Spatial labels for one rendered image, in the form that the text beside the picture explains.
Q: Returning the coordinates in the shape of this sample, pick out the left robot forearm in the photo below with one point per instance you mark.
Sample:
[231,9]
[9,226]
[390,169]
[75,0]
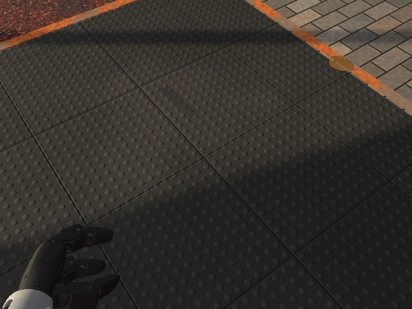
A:
[28,299]

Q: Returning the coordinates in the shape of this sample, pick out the left robot hand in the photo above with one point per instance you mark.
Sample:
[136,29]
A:
[50,271]

